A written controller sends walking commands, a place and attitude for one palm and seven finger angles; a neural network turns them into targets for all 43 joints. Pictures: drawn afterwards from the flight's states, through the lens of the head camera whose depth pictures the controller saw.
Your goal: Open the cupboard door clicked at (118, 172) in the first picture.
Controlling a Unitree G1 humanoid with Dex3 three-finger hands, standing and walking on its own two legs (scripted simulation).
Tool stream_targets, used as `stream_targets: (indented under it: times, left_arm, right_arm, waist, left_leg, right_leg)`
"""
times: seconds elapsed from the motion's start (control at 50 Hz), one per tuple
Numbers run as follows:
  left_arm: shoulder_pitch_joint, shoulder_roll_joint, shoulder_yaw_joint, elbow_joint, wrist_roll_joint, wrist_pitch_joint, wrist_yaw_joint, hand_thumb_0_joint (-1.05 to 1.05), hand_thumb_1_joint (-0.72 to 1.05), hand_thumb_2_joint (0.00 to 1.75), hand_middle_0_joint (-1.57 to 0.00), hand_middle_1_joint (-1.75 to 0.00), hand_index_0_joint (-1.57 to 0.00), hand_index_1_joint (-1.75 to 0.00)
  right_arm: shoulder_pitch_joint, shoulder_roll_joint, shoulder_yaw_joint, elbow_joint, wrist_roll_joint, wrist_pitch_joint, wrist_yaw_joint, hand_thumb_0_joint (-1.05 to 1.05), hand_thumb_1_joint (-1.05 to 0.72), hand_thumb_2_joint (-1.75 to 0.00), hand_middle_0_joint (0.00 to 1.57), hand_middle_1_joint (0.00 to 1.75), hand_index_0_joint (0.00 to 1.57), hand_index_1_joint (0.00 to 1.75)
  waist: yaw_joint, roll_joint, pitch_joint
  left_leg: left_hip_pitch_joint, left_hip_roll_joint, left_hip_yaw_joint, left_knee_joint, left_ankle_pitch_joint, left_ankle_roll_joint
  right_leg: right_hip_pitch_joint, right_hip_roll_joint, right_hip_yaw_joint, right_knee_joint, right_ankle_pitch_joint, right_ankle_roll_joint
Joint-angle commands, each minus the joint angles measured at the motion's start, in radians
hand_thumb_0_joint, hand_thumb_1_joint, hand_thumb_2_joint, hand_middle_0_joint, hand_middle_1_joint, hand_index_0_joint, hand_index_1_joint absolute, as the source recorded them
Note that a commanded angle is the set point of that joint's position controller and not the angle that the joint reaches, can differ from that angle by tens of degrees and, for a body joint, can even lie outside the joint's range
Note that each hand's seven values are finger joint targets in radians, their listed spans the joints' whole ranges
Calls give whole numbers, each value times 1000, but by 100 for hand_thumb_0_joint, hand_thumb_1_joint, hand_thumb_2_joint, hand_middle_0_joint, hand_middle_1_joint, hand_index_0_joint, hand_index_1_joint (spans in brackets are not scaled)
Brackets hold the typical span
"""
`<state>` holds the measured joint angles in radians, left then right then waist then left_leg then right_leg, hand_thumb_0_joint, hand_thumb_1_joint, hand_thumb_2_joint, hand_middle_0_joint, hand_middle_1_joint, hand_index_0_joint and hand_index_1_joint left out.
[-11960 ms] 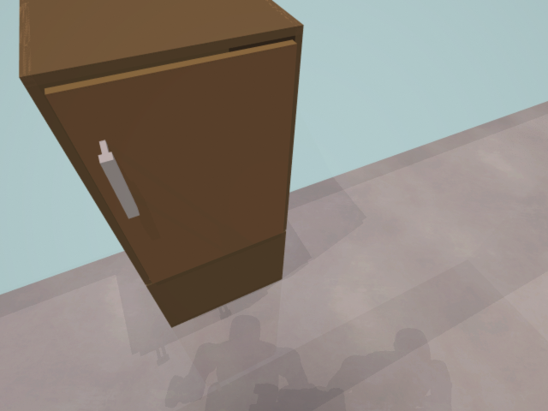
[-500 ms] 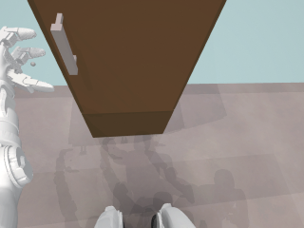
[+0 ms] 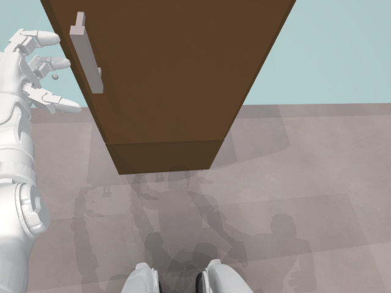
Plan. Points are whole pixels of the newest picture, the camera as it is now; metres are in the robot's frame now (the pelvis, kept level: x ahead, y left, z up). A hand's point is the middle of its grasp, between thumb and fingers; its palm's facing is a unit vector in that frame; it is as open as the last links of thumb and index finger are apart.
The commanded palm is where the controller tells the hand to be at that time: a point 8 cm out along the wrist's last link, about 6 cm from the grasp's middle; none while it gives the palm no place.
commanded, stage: slide the fingers in behind the handle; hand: left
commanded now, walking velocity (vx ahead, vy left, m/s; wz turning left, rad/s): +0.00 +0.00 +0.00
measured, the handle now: (89, 56) +0.56 +0.17 +0.09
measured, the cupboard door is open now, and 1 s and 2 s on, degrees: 0 0 0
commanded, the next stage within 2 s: close the thumb around the handle in 1.38 s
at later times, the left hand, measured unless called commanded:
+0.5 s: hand (82, 80) +0.50 +0.18 +0.09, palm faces +0.01 -1.00 -0.02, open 14.0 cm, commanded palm +0.48 +0.22 +0.08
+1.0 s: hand (102, 79) +0.51 +0.14 +0.09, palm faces +0.01 -1.00 -0.02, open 14.0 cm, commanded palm +0.48 +0.19 +0.08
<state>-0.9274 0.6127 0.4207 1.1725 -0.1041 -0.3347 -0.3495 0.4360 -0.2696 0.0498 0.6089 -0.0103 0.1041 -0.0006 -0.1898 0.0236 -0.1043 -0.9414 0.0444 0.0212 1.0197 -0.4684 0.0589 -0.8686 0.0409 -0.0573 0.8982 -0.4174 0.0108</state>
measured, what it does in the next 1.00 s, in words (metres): stands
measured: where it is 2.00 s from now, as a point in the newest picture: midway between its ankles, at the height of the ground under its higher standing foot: outside the picture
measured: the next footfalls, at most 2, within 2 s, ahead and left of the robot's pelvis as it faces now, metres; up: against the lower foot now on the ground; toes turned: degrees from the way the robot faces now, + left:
none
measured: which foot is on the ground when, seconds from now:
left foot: down 0.00-1.00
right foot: down 0.00-1.00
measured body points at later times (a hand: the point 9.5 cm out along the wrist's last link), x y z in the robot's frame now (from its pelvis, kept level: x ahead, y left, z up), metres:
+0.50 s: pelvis -0.01 -0.02 +0.00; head +0.11 +0.01 +0.43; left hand +0.50 +0.23 +0.09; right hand +0.00 -0.28 -0.11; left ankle +0.00 +0.07 -0.68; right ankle +0.00 -0.14 -0.68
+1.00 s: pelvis +0.00 -0.03 +0.00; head +0.12 -0.01 +0.43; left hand +0.50 +0.20 +0.09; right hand +0.00 -0.29 -0.11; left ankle +0.00 +0.07 -0.68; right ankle +0.00 -0.14 -0.68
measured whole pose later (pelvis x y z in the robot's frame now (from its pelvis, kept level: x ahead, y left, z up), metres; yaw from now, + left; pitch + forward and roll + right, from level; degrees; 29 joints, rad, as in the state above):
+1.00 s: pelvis +0.00 -0.03 +0.00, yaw +1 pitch +21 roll -3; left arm -0.93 0.46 0.34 1.18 -0.08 -0.39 -0.19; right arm 0.41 -0.26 0.03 0.63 -0.01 0.07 0.02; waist -0.18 0.03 -0.11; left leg -0.92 0.05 0.01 1.01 -0.46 0.02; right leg -0.86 0.04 -0.07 0.94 -0.44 -0.03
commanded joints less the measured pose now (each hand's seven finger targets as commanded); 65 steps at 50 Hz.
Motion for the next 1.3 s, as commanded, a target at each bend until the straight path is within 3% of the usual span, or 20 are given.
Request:
stream_targets:
  times: [0.0, 0.1, 0.14, 0.2, 0.22, 0.32, 0.46, 0.54, 0.64, 0.72, 0.74, 0.76, 0.8, 0.9, 1.02, 1.08, 1.14, 1.16, 1.22, 1.28]
  left_arm:
    - [-431, 205, 17, -245, -26, -84, 28, 0, -50, 30, -30, -120, -30, -120]
    - [-423, 158, -19, -205, -2, -79, 57, 0, -50, 30, -30, -120, -30, -120]
    - [-429, 161, -11, -238, 2, -91, 69, 0, -50, 30, -30, -120, -30, -120]
    - [-444, 119, -34, -193, -4, -91, 83, 0, -50, 30, -30, -120, -30, -120]
    - [-460, 151, -7, -182, -7, -96, 89, 0, -50, 30, -30, -120, -30, -120]
    - [-460, 143, -14, -218, 11, -122, 106, 0, -50, 30, -30, -120, -30, -120]
    - [-498, 103, -53, -143, 11, -99, 117, 0, -50, 30, -30, -120, -30, -120]
    - [-515, 172, -2, -217, 15, -122, 128, 0, -50, 30, -30, -120, -30, -120]
    - [-465, 114, -42, -192, 12, -123, 122, 0, -50, 30, -30, -120, -30, -120]
    - [-451, 122, -27, -169, 4, -92, 121, 0, -50, 30, -30, -120, -30, -120]
    - [-458, 122, -27, -191, 3, -94, 122, 0, -50, 30, -30, -120, -30, -120]
    - [-440, 128, -15, -198, 0, -97, 125, 0, -50, 30, -30, -120, -30, -120]
    - [-447, 70, -53, -236, -6, -114, 130, 0, -50, 30, -30, -120, -30, -120]
    - [-474, 40, -79, -198, 7, -122, 153, 0, -50, 30, -30, -120, -30, -120]
    - [-463, 91, -27, -198, 22, -135, 188, 0, -50, 30, -30, -120, -30, -120]
    - [-485, 58, -65, -203, 34, -138, 190, 0, -50, 30, -30, -120, -30, -120]
    - [-473, 60, -55, -209, 25, -146, 184, 0, -50, 30, -30, -120, -30, -120]
    - [-467, 34, -70, -188, 17, -139, 180, 0, -50, 30, -30, -120, -30, -120]
    - [-478, 38, -65, -165, 13, -131, 179, 0, -50, 30, -30, -120, -30, -120]
    - [-475, 60, -54, -193, 23, -137, 182, 0, -50, 30, -30, -120, -30, -120]
  right_arm:
    - [166, -197, -80, -43, -3, -17, -8, 0, -90, -90, 20, 30, 20, 30]
    - [161, -192, -81, -41, -2, -16, -4, 0, -90, -90, 20, 30, 20, 30]
    - [162, -190, -84, -44, -4, -19, -2, 0, -90, -90, 20, 30, 20, 30]
    - [153, -187, -81, -38, -2, -24, -1, 0, -90, -90, 20, 30, 20, 30]
    - [159, -189, -80, -32, -2, -27, -3, 0, -90, -90, 20, 30, 20, 30]
    - [148, -182, -79, -43, -5, -37, -2, 0, -90, -90, 20, 30, 20, 30]
    - [139, -184, -78, -31, 4, -42, -4, 0, -90, -90, 20, 30, 20, 30]
    - [142, -181, -78, -37, 0, -50, -8, 0, -90, -90, 20, 30, 20, 30]
    - [139, -170, -76, -36, 3, -51, -1, 0, -90, -90, 20, 30, 20, 30]
    - [149, -176, -78, -39, 5, -47, -3, 0, -90, -90, 20, 30, 20, 30]
    - [150, -175, -81, -38, 5, -47, -4, 0, -90, -90, 20, 30, 20, 30]
    - [147, -173, -81, -43, 5, -47, -4, 0, -90, -90, 20, 30, 20, 30]
    - [141, -165, -83, -43, 3, -52, 2, 0, -90, -90, 20, 30, 20, 30]
    - [144, -165, -86, -26, 2, -54, 6, 0, -90, -90, 20, 30, 20, 30]
    - [149, -165, -85, -27, -4, -58, 8, 0, -90, -90, 20, 30, 20, 30]
    - [144, -163, -85, -26, -3, -58, 11, 0, -90, -90, 20, 30, 20, 30]
    - [141, -164, -87, -28, -2, -58, 9, 0, -90, -90, 20, 30, 20, 30]
    - [137, -162, -86, -27, 0, -59, 10, 0, -90, -90, 20, 30, 20, 30]
    - [144, -167, -85, -25, 0, -60, 8, 0, -90, -90, 20, 30, 20, 30]
    - [145, -166, -86, -28, -1, -60, 7, 0, -90, -90, 20, 30, 20, 30]
  waist:
    - [0, 195, -477]
    - [-4, 185, -420]
    - [7, 204, -470]
    - [-15, 139, -418]
    - [-14, 125, -399]
    - [3, 167, -465]
    - [-29, 109, -394]
    - [-5, 143, -512]
    - [-7, 132, -479]
    - [-7, 102, -448]
    - [-6, 99, -473]
    - [7, 105, -476]
    - [3, 120, -491]
    - [-22, 83, -424]
    - [6, 108, -477]
    - [-12, 98, -465]
    - [1, 120, -506]
    - [-9, 99, -481]
    - [-15, 75, -446]
    - [-1, 94, -480]
  left_leg:
    - [560, 14, -128, -106, 598, -57]
    - [524, 10, -124, -119, 520, -53]
    - [563, 11, -127, -113, 566, -57]
    - [503, 6, -119, -115, 476, -48]
    - [485, 3, -119, -115, 462, -44]
    - [493, -6, -109, -102, 482, -43]
    - [400, -14, -94, -105, 346, -31]
    - [425, -21, -85, -89, 412, -28]
    - [386, -25, -68, -86, 420, -25]
    - [357, -28, -61, -95, 394, -20]
    - [367, -27, -61, -95, 410, -20]
    - [365, -28, -59, -97, 408, -22]
    - [397, -28, -60, -95, 433, -25]
    - [361, -27, -63, -96, 377, -22]
    - [373, -31, -65, -87, 428, -25]
    - [378, -29, -65, -88, 410, -24]
    - [403, -31, -66, -86, 432, -28]
    - [391, -31, -63, -88, 415, -27]
    - [369, -32, -65, -92, 397, -23]
    - [382, -32, -67, -93, 419, -26]
  right_leg:
    - [39, 38, -10, -61, 293, -34]
    - [22, 34, -10, -64, 255, -36]
    - [28, 33, -9, -58, 271, -38]
    - [31, 33, -7, -63, 252, -33]
    - [43, 33, -5, -62, 254, -37]
    - [66, 27, 7, -45, 283, -37]
    - [64, 24, 16, -64, 234, -29]
    - [136, 20, 32, -47, 311, -30]
    - [170, 23, 38, -50, 359, -26]
    - [187, 23, 39, -63, 353, -27]
    - [198, 21, 41, -61, 372, -24]
    - [208, 22, 42, -62, 372, -25]
    - [196, 23, 38, -60, 386, -26]
    - [160, 21, 41, -65, 344, -22]
    - [186, 19, 42, -43, 381, -28]
    - [166, 18, 40, -47, 366, -24]
    - [176, 17, 42, -43, 380, -28]
    - [170, 19, 39, -50, 370, -26]
    - [167, 20, 39, -54, 357, -26]
    - [178, 18, 40, -47, 371, -26]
